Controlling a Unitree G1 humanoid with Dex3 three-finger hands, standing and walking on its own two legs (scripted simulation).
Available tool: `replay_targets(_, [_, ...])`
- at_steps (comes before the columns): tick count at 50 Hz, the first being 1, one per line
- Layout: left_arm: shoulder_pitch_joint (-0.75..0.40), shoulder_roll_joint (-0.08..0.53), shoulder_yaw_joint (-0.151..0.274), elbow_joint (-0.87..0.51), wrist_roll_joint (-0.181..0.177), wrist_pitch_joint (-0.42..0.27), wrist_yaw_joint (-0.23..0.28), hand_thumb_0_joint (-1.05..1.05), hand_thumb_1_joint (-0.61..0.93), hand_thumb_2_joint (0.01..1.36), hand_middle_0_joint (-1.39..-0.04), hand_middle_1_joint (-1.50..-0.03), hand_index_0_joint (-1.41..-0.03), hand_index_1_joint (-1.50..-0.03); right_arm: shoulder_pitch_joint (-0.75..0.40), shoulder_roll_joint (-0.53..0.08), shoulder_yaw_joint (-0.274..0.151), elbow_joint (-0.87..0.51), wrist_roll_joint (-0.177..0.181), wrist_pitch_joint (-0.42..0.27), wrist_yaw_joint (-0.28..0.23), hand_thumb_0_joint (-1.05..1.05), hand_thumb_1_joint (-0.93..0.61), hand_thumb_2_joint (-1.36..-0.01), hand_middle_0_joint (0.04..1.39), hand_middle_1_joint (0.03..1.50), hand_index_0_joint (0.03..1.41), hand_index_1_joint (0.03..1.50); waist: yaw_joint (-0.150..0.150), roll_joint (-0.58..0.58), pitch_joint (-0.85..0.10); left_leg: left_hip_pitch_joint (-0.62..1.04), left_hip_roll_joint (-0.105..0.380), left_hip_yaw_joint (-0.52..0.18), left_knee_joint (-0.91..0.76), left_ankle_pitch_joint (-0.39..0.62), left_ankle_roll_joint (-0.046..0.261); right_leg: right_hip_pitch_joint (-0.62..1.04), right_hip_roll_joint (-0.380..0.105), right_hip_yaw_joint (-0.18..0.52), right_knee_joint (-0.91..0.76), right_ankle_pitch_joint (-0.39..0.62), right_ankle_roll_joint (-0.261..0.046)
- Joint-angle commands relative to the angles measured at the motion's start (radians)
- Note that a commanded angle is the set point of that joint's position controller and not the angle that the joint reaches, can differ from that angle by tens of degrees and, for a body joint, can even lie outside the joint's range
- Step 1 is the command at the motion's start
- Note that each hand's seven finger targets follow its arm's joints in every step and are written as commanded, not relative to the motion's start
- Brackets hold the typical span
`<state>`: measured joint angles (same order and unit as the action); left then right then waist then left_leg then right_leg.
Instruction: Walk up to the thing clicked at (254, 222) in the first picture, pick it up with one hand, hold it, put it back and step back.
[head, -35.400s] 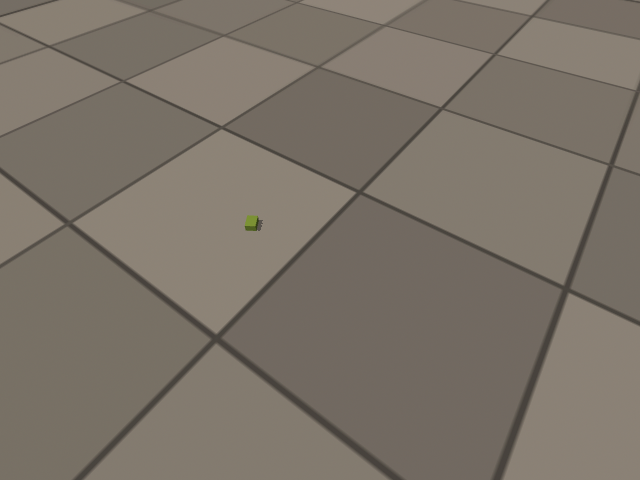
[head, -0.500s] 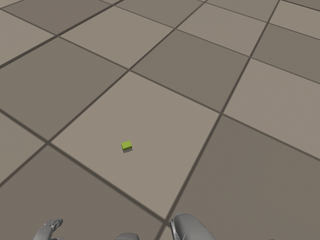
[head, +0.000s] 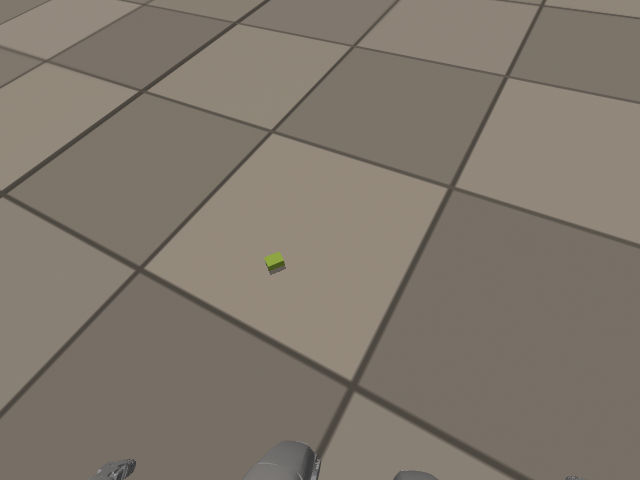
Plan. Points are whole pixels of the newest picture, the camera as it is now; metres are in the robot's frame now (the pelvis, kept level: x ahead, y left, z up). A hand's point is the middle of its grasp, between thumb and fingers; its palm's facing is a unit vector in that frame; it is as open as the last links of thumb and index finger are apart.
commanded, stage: step back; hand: left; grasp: from above
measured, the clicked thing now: (274, 261) +0.89 +0.30 -0.75
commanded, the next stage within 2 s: stand in 1.38 s
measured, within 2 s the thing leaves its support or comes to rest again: neither
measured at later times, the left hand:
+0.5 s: hand out of the picture -0.11 +0.26 -0.16, palm faces +0.01 -0.92 -0.38, open 7.4 cm
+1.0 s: hand out of the picture -0.12 +0.29 -0.15, palm faces +0.01 -0.93 -0.38, open 7.4 cm
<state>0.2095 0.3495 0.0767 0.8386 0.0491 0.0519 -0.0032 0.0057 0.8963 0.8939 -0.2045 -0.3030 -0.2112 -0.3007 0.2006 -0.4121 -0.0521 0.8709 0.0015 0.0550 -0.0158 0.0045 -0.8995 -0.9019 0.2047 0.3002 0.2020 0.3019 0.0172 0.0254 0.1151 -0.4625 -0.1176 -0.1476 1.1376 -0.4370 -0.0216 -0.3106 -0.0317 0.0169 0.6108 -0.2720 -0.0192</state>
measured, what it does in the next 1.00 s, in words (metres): walks backwards: left foot, then right foot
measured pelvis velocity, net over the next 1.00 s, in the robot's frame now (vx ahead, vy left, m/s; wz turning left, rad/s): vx -0.16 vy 0.01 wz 0.03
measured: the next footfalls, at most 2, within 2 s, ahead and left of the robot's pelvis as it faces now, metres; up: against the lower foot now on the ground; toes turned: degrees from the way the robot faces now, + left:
left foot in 0.16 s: -0.07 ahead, +0.12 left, +0.00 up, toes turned +3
right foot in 0.48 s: -0.17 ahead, -0.13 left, +0.00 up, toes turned +4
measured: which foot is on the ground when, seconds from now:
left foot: up 0.00-0.14, down 0.16-0.50, up 0.52-0.76, down 0.78-1.00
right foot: down 0.00-0.18, up 0.20-0.46, down 0.48-0.82, up 0.84-1.00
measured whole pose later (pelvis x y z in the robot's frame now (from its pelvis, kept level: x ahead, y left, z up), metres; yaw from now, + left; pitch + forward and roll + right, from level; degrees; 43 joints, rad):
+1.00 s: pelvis -0.16 +0.01 +0.00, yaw +2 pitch -3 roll +0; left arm 0.25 0.43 0.06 0.95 0.02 -0.01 -0.02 0.01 0.90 0.89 -0.20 -0.30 -0.21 -0.30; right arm 0.24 -0.34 -0.06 0.94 -0.03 -0.04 0.03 0.01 -0.90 -0.90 0.21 0.30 0.20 0.30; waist 0.00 -0.05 0.08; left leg -0.23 0.01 0.03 0.53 -0.25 0.01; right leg -0.38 -0.02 0.02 0.93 -0.46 -0.03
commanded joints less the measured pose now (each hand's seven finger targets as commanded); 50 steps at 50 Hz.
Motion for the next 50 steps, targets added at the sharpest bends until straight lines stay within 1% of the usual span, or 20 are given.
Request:
replay_targets(1, [-0.005,0.242,0.072,-0.102,-0.001,-0.022,0.039,0.0,0.9,0.9,-0.2,-0.3,-0.2,-0.3,-0.026,-0.132,-0.031,-0.084,-0.016,-0.036,-0.023,0.0,-0.9,-0.9,0.2,0.3,0.2,0.3,0.053,-0.217,-0.118,-0.089,0.034,0.062,-0.187,-0.099,-0.02,0.273,-0.204,0.156,-0.115,0.42,-0.175])
replay_targets(7, [-0.091,0.28,0.055,-0.136,-0.027,-0.001,0.036,0.0,0.9,0.9,-0.2,-0.3,-0.2,-0.3,0.156,-0.153,-0.055,-0.012,-0.023,-0.034,-0.013,0.0,-0.9,-0.9,0.2,0.3,0.2,0.3,-0.026,-0.188,-0.232,0.24,0.082,0.159,-0.693,0.169,0.041,0.181,-0.208,0.155,-0.015,0.339,-0.109])
replay_targets(9, [-0.094,0.223,0.032,-0.149,-0.033,-0.006,0.034,0.0,0.9,0.9,-0.2,-0.3,-0.2,-0.3,0.116,-0.258,-0.083,-0.035,-0.047,-0.027,-0.006,0.0,-0.9,-0.9,0.2,0.3,0.2,0.3,-0.023,0.1,-0.208,0.311,0.344,-0.222,-0.737,0.392,0.167,-0.09,-0.039,0.041,0.198,-0.004,-0.01])
replay_targets(10, [-0.161,0.24,0.045,-0.158,-0.041,-0.007,0.043,0.0,0.9,0.9,-0.2,-0.3,-0.2,-0.3,0.036,-0.334,-0.089,-0.064,-0.043,-0.021,0.006,0.0,-0.9,-0.9,0.2,0.3,0.2,0.3,-0.051,0.238,-0.165,0.178,0.486,-0.345,-0.812,0.431,0.311,-0.12,0.074,-0.027,0.407,-0.345,0.017])
replay_targets(11, [-0.194,0.252,0.054,-0.155,-0.028,-0.003,0.049,0.0,0.9,0.9,-0.2,-0.3,-0.2,-0.3,-0.019,-0.346,-0.092,-0.084,-0.054,-0.03,0.001,0.0,-0.9,-0.9,0.2,0.3,0.2,0.3,-0.059,0.238,-0.12,0.037,0.532,-0.408,-0.836,0.458,0.363,-0.068,0.064,0.081,0.573,-0.395,0.02])
replay_targets(15, [-0.055,0.23,0.049,-0.067,-0.045,0.001,0.033,0.0,0.9,0.9,-0.2,-0.3,-0.2,-0.3,-0.107,-0.204,-0.048,-0.105,-0.057,-0.041,-0.011,0.0,-0.9,-0.9,0.2,0.3,0.2,0.3,0.029,0.096,-0.084,0.092,0.319,-0.062,-0.735,0.494,0.218,-0.114,0.128,0.126,0.682,-0.224,-0.001])
replay_targets(19, [-0.056,0.204,0.028,-0.041,-0.028,-0.04,0.009,0.0,0.9,0.9,-0.2,-0.3,-0.2,-0.3,-0.032,-0.187,-0.059,-0.072,-0.046,-0.054,0.003,0.0,-0.9,-0.9,0.2,0.3,0.2,0.3,-0.039,0.141,-0.107,0.321,0.299,-0.098,-0.767,-0.04,0.201,-0.119,0.057,0.064,0.183,-0.252,0.028])
replay_targets(21, [-0.033,0.207,0.028,-0.022,-0.026,-0.066,0.009,0.0,0.9,0.9,-0.2,-0.3,-0.2,-0.3,-0.007,-0.22,-0.073,-0.066,-0.052,-0.046,0.013,0.0,-0.9,-0.9,0.2,0.3,0.2,0.3,-0.051,0.172,-0.146,0.363,0.339,-0.115,-0.757,-0.062,0.231,-0.028,0.05,0.015,-0.057,-0.32,0.019])
replay_targets(23, [0.077,0.2,0.037,0.05,-0.013,-0.091,0.019,0.0,0.9,0.9,-0.2,-0.3,-0.2,-0.3,-0.02,-0.218,-0.075,-0.06,-0.05,-0.029,0.018,0.0,-0.9,-0.9,0.2,0.3,0.2,0.3,0.0,0.113,-0.153,0.253,0.297,-0.032,-0.621,0.04,0.178,0.181,0.07,-0.001,-0.381,-0.119,-0.016])
replay_targets(25, [0.078,0.312,0.067,0.054,0.007,-0.106,0.027,0.0,0.9,0.9,-0.2,-0.3,-0.2,-0.3,0.002,-0.088,-0.035,-0.08,-0.039,-0.035,0.021,0.0,-0.9,-0.9,0.2,0.3,0.2,0.3,-0.008,-0.189,-0.101,-0.171,0.107,0.111,-0.324,-0.076,0.044,0.375,-0.182,0.489,-0.363,-0.148,-0.084])
replay_targets(26, [-0.011,0.349,0.075,0.02,0.008,-0.103,0.031,0.0,0.9,0.9,-0.2,-0.3,-0.2,-0.3,-0.083,-0.141,-0.048,-0.083,-0.053,-0.038,0.01,0.0,-0.9,-0.9,0.2,0.3,0.2,0.3,0.032,-0.122,-0.023,-0.148,0.153,0.049,-0.303,-0.084,0.013,0.122,-0.32,0.561,-0.378,-0.386,-0.198])
replay_targets(28, [-0.105,0.325,0.064,0.003,-0.001,-0.11,0.023,0.0,0.9,0.9,-0.2,-0.3,-0.2,-0.3,-0.103,-0.2,-0.071,-0.059,-0.038,-0.048,0.026,0.0,-0.9,-0.9,0.2,0.3,0.2,0.3,-0.009,-0.106,0.08,0.025,0.177,0.004,-0.231,-0.007,0.015,-0.11,-0.3,0.488,-0.407,-0.504,-0.201])
replay_targets(30, [-0.054,0.278,0.05,0.023,-0.007,-0.121,0.024,0.0,0.9,0.9,-0.2,-0.3,-0.2,-0.3,-0.086,-0.168,-0.063,-0.037,-0.032,-0.058,0.034,0.0,-0.9,-0.9,0.2,0.3,0.2,0.3,-0.004,-0.115,0.049,-0.064,0.133,0.04,-0.279,0.077,0.012,0.09,-0.172,0.303,-0.354,-0.244,-0.137])
replay_targets(34, [0.024,0.315,0.058,0.046,-0.007,-0.116,0.008,0.0,0.9,0.9,-0.2,-0.3,-0.2,-0.3,-0.112,-0.158,-0.056,-0.043,-0.038,-0.077,0.046,0.0,-0.9,-0.9,0.2,0.3,0.2,0.3,0.039,-0.186,0.032,-0.001,0.136,0.103,-0.411,0.03,0.011,0.098,-0.184,0.274,-0.334,-0.246,-0.144])
replay_targets(39, [-0.003,0.269,0.02,0.02,-0.015,-0.091,0.0,0.0,0.9,0.9,-0.2,-0.3,-0.2,-0.3,0.009,-0.155,-0.076,0.023,-0.032,-0.102,0.034,0.0,-0.9,-0.9,0.2,0.3,0.2,0.3,-0.028,-0.116,-0.057,0.389,0.092,0.16,-0.674,0.134,0.027,-0.057,-0.122,0.128,-0.113,-0.024,-0.099])
replay_targets(40, [0.029,0.218,0.005,0.019,-0.019,-0.089,-0.002,0.0,0.9,0.9,-0.2,-0.3,-0.2,-0.3,0.069,-0.18,-0.086,0.033,-0.039,-0.109,0.024,0.0,-0.9,-0.9,0.2,0.3,0.2,0.3,-0.056,0.005,-0.119,0.505,0.173,0.035,-0.752,0.108,0.049,-0.118,-0.064,0.068,0.087,0.049,-0.069])
replay_targets(41, [0.035,0.154,-0.01,0.005,-0.034,-0.088,-0.003,0.0,0.9,0.9,-0.2,-0.3,-0.2,-0.3,0.127,-0.26,-0.104,0.033,-0.047,-0.115,0.018,0.0,-0.9,-0.9,0.2,0.3,0.2,0.3,-0.071,0.22,-0.16,0.571,0.406,-0.349,-0.88,-0.055,0.141,-0.289,0.068,-0.033,0.324,-0.157,-0.01])
replay_targets(43, [-0.001,0.289,0.025,0.019,-0.024,-0.08,0.012,0.0,0.9,0.9,-0.2,-0.3,-0.2,-0.3,0.094,-0.313,-0.117,0.026,-0.032,-0.108,0.019,0.0,-0.9,-0.9,0.2,0.3,0.2,0.3,-0.067,0.078,-0.077,0.344,0.518,-0.466,-0.928,-0.241,0.283,-0.249,0.01,0.079,0.437,-0.309,-0.02])
replay_targets(46, [0.064,0.264,0.029,0.045,-0.028,-0.085,0.0,0.0,0.9,0.9,-0.2,-0.3,-0.2,-0.3,0.01,-0.221,-0.081,-0.006,-0.032,-0.118,0.014,0.0,-0.9,-0.9,0.2,0.3,0.2,0.3,-0.002,0.069,-0.044,0.298,0.394,-0.177,-0.867,0.037,0.211,-0.21,-0.032,0.072,0.39,-0.206,-0.019])
replay_targets(50, [0.041,0.215,0.023,0.05,-0.031,-0.077,-0.013,0.0,0.9,0.9,-0.2,-0.3,-0.2,-0.3,-0.004,-0.197,-0.071,-0.007,-0.039,-0.116,0.012,0.0,-0.9,-0.9,0.2,0.3,0.2,0.3,-0.019,0.15,-0.051,0.207,0.333,-0.039,-0.813,0.24,0.195,-0.078,-0.026,0.003,0.183,-0.159,0.01])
